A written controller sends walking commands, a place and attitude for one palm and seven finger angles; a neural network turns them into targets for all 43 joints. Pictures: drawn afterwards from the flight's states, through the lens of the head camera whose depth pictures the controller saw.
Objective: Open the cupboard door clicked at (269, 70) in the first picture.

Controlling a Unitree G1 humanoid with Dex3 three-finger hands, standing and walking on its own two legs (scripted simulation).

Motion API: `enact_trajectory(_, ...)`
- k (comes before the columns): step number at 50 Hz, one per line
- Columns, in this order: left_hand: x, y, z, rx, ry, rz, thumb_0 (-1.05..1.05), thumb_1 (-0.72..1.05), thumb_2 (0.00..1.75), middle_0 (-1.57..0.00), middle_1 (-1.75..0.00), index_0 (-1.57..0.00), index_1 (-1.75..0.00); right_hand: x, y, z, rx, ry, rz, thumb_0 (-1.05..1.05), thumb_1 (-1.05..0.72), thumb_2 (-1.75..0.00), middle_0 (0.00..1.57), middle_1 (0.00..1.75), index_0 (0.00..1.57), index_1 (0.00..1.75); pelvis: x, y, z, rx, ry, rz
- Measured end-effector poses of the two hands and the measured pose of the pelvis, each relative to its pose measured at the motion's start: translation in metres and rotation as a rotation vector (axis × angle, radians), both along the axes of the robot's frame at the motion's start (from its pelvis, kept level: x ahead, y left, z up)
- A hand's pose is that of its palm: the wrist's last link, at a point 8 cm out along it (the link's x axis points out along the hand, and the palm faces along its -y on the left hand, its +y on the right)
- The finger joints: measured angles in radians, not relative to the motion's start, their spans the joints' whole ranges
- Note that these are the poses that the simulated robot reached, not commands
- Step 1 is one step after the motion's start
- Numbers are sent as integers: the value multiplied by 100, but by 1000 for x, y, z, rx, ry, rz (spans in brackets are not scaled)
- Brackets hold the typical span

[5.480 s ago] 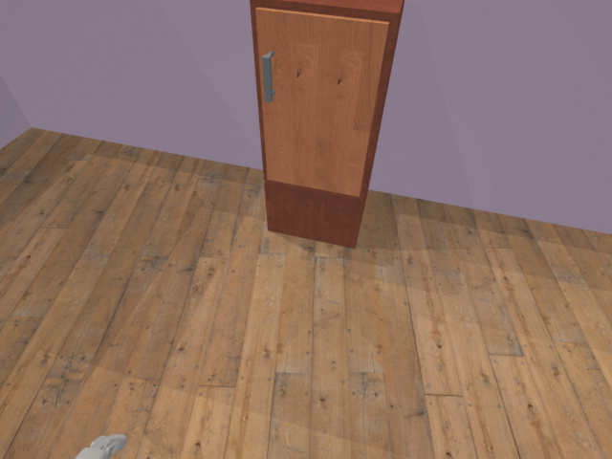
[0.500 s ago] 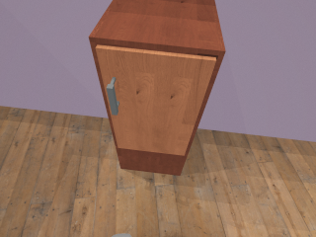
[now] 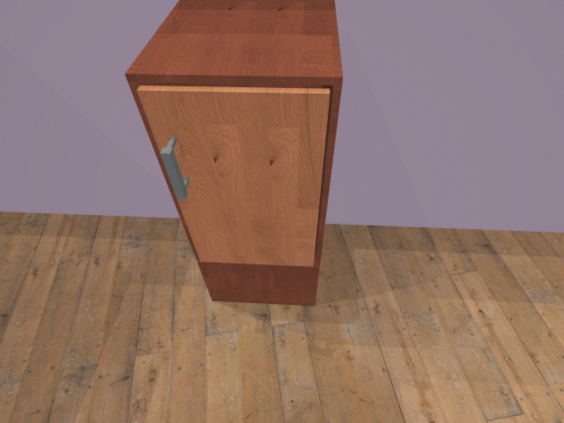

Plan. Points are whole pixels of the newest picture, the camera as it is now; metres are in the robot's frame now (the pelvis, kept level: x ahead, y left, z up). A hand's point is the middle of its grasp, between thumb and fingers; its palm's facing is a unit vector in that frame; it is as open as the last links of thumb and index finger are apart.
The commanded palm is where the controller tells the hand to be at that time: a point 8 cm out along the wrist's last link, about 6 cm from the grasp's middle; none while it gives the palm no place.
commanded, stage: come to a stop and stand still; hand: left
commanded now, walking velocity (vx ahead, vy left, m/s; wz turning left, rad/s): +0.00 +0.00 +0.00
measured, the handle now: (177, 168) +0.61 +0.26 -0.02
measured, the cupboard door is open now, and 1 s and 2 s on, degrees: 0 0 0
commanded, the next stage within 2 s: look again from close up in 0.54 s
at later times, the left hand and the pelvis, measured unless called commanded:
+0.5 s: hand out of the picture -0.05 +0.17 -0.17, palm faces +0.05 -0.99 -0.16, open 7.4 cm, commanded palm none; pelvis -0.03 +0.01 +0.01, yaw -1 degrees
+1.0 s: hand out of the picture +0.00 +0.22 -0.17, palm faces +0.02 -0.97 -0.23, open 7.4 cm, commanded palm none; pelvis -0.01 +0.05 +0.00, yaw +0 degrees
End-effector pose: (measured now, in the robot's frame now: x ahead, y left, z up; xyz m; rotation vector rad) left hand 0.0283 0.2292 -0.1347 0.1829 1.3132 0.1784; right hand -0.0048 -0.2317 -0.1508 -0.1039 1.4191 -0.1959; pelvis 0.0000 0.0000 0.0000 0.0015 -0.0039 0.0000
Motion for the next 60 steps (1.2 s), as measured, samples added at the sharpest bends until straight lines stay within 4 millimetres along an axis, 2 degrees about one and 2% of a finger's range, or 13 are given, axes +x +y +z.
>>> enact_trajectory(6,-20,-2,-6,-29,19,37,1,93,89,-21,-30,-20,-30,-24,12,7,2,45,37,1,-91,-90,20,30,20,30,-12,-2,3,1,-14,4)
enact_trajectory(18,-67,-10,-4,-57,98,42,0,91,89,-20,-30,-20,-30,-38,30,6,39,12,36,1,-91,-90,20,30,20,30,-28,4,7,1,-30,-8)
enact_trajectory(27,-83,-13,-8,-87,137,50,0,90,89,-20,-30,-20,-30,-62,39,10,31,63,16,1,-91,-90,20,30,20,30,-29,11,7,2,-17,-11)
enact_trajectory(34,-80,-8,-9,-81,133,26,0,90,89,-20,-30,-20,-30,-66,49,8,41,73,9,1,-90,-90,20,30,20,30,-28,20,5,-9,-7,-15)
enact_trajectory(38,-73,5,-9,-65,116,0,0,90,89,-21,-30,-20,-30,-55,57,1,49,12,9,1,-90,-90,20,30,20,30,-26,30,0,-12,-4,-8)
enact_trajectory(46,-41,34,-2,-13,31,-3,0,91,89,-20,-30,-20,-30,-31,79,-6,82,-54,43,2,-91,-90,20,30,20,30,-15,43,0,1,-19,-6)
enact_trajectory(52,-29,41,2,-1,15,-6,1,91,89,-20,-30,-20,-30,-26,80,-4,79,-50,49,2,-92,-90,20,30,20,30,-11,47,2,8,-21,-10)
enact_trajectory(60,-33,36,0,-16,57,0,1,92,89,-20,-30,-20,-30,-23,71,-1,56,-26,52,1,-91,-90,20,30,20,30,-7,45,3,11,-22,-12)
